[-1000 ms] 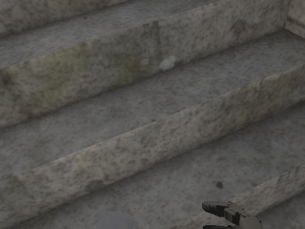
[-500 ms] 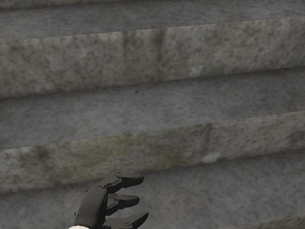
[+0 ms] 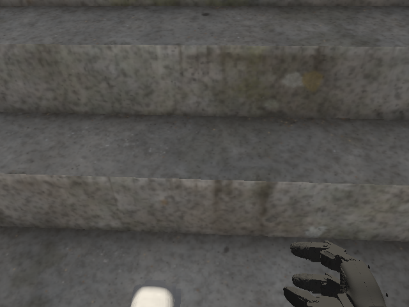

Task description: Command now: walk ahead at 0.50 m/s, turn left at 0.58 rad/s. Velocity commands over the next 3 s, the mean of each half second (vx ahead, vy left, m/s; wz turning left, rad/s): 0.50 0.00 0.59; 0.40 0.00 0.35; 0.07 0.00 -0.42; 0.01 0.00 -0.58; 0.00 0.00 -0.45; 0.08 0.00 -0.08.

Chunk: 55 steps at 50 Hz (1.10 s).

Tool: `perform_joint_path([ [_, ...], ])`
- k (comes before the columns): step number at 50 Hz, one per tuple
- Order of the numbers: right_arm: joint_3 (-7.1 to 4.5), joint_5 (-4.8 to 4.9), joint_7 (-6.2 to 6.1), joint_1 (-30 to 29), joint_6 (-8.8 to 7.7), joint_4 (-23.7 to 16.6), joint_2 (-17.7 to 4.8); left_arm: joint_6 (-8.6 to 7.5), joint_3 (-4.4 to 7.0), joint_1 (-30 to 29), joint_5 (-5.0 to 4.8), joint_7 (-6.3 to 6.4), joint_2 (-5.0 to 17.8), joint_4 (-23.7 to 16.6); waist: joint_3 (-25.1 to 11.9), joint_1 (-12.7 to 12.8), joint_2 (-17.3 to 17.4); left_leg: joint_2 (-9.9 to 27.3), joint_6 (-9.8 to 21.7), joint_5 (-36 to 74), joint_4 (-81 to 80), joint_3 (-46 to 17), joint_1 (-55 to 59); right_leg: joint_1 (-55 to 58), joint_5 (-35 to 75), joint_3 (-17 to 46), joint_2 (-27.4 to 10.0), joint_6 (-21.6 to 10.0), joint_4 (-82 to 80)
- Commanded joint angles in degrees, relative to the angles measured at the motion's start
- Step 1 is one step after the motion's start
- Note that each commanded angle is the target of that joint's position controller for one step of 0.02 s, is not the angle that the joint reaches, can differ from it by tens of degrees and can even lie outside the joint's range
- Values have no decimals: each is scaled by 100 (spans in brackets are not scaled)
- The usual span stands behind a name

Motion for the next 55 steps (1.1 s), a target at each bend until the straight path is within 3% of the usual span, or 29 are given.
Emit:
perform_joint_path([
  [1,238,50,-51,96,54,-165,216,-151,-49,-455,-86,28,235,-559,784,-179,-310,229,-166,125,-513,204,-582,-108,1028,463,-990,-564,-1670],
  [4,327,33,-12,-1101,109,-745,235,-86,117,384,-150,215,663,-456,657,314,-724,723,-340,-455,-1635,832,-870,816,780,633,-1213,-669,-2430],
  [6,554,34,165,-1743,168,-1040,433,25,276,314,-306,367,1032,-400,325,322,-886,1001,-154,-1700,-3712,1645,1502,428,2196,37,-1262,-883,-3560],
  [7,473,91,220,-1695,173,-930,209,6,218,277,-381,353,976,-304,228,198,-520,578,61,-2101,-4754,2374,2988,28,4561,-497,-919,-891,-3260],
  [9,176,-110,199,-305,182,-618,-220,-85,333,540,-448,320,1613,-203,-750,-429,-1823,-268,332,-3763,-5257,2441,4182,1613,11254,-239,-1364,-1226,-1486],
  [10,-91,-267,210,747,197,-478,-835,-106,427,238,-373,293,1916,-419,-1412,-962,-2302,-487,566,-4081,-6339,1638,4798,2341,12101,-66,-1301,-1132,-138],
  [11,-389,-304,218,1833,303,-211,-1526,-282,476,-324,-282,196,1935,-917,-1981,-1293,-1467,78,948,-2776,-7249,-307,6726,698,10849,459,-1171,-935,1388],
  [12,-635,-313,-11,2441,466,150,-2162,-471,424,-663,-346,-43,1367,-1306,-2339,-1093,548,1049,1484,-4876,-10148,-3928,8001,-1442,5255,899,-97,-682,3361],
  [13,-724,-350,-121,2349,519,403,-2265,-461,513,-1368,-340,-215,918,-1324,-2221,-870,796,1577,1316,-6202,-12148,-6039,7981,-2855,1746,2018,935,-343,6684],
  [16,-219,-310,53,1937,264,1316,-470,-487,103,-2677,-147,-291,-428,-2676,326,119,-4,1117,-239,-4844,-10901,-3113,5578,-5073,1977,2437,523,-909,9907],
  [18,-112,-343,203,1598,209,1678,-8,-549,-237,-2038,-86,-293,-844,-2736,573,716,-219,477,-695,-3355,-10429,-1322,5172,-5428,2417,2381,292,-1080,9956],
  [21,-88,-509,186,1435,167,1662,-51,-478,-361,-1769,-231,-124,-539,-2659,614,910,21,345,-707,-2104,-10541,-471,4790,-5744,2818,1863,243,-833,9598],
  [23,-52,-562,207,2147,154,2053,-132,-446,-464,-2136,-264,-67,-807,-2739,544,653,389,539,-542,-1921,-10791,-859,5248,-6858,2481,1611,351,-709,11225],
  [25,-102,-383,239,2466,173,2248,-296,-412,-570,-2665,-246,-30,-952,-3013,796,499,565,383,-739,-2425,-11162,-975,5084,-7238,2332,1446,363,-585,10693],
  [30,-238,-384,-256,3400,302,2274,-517,-446,-729,-4477,-140,245,-1014,-3676,459,-274,512,868,165,-1235,-12497,-1743,5821,-6886,1955,696,498,-94,8829],
  [32,-283,-283,-445,3455,387,2303,-505,-469,-665,-3997,-223,211,-1015,-3467,-77,-61,577,1032,257,315,-12308,-1364,7283,-6660,1467,930,454,-190,8386],
  [34,-374,-113,-482,2911,423,2106,-743,-516,-377,-3826,-305,159,-424,-3393,-569,416,732,695,27,4965,-12130,-203,6584,-3254,258,191,961,-586,5465],
  [36,-529,-297,-466,3043,281,2144,-1274,-392,-25,-2695,-333,145,117,-3121,-1108,955,1745,1220,603,8768,-11215,-671,7763,-1921,-1699,770,1307,-492,4208],
  [37,-568,-266,-443,2360,111,1910,-1390,-337,194,-1509,-315,84,631,-2693,-1299,1404,1528,1284,882,9203,-10120,-748,7790,-903,-2120,1780,979,-675,3339],
  [38,-556,-327,-343,2693,-150,1780,-1000,-293,357,-815,-104,70,879,-2371,-2520,1108,-229,829,675,9689,-8523,-553,6307,1444,-1878,3530,154,-1369,2963],
  [39,-485,-310,-127,2130,-289,1683,-946,-33,425,155,36,110,1204,-1955,-2908,1452,-2717,76,297,3473,-6323,-456,5198,2351,678,5603,-585,-2131,777],
  [40,-495,-177,102,1569,-341,1570,-586,137,334,-343,210,276,525,-1717,-2478,1186,-2954,-1019,-304,-673,-3139,-1262,4087,1596,817,7480,-918,-2448,-562],
  [41,-471,-93,238,1357,-296,1077,-356,236,174,-800,-38,315,-84,-1528,-1015,600,-1595,-981,-352,-1280,-1995,-1478,3344,250,-183,6714,-744,-2126,-507],
  [42,-299,-226,257,1086,-253,728,-16,317,96,-1256,-193,333,-492,-1355,62,153,-696,-883,-364,-1273,-1922,-1339,2824,-825,-952,5507,-470,-1825,-28],
  [44,-141,-238,173,1682,-148,717,115,223,38,-1543,-207,251,-776,-1163,949,-448,312,-550,-182,-1262,-2059,-809,2772,-2134,-889,4001,-142,-1332,138],
  [46,-26,-110,84,2143,-119,792,143,151,-2,-1595,-197,87,-767,-1086,1100,-693,212,-411,-196,-919,-2254,-463,2914,-2522,-8,3179,82,-1262,-51],
  [48,44,-239,46,2025,-140,649,51,99,-4,-1503,-200,19,-494,-1101,908,-722,64,-49,-334,-372,-2752,129,2750,-2525,413,2837,149,-1380,-244],
  [52,102,-292,-97,966,-191,57,-130,149,274,-686,-171,349,409,-1432,225,-130,-604,581,-888,38,-4558,458,2727,-1568,954,3327,46,-1387,-200],
  [55,27,-185,-143,317,-106,-144,-304,356,530,-155,-366,546,804,-1693,33,381,-1068,320,-1326,-1021,-6664,1014,3461,-1009,547,3448,150,-1403,-357],
])
Next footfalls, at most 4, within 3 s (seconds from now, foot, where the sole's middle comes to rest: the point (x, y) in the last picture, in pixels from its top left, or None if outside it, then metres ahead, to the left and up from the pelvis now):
0.18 left None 0.25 0.13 -0.56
0.74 right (199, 273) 0.51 0.05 -0.36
1.20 left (71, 278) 0.50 0.36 -0.36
1.58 right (182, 283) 0.48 0.09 -0.36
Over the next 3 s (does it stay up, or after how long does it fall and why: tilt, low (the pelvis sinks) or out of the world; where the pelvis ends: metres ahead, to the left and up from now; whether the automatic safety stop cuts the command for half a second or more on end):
stays up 0.49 0.17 0.41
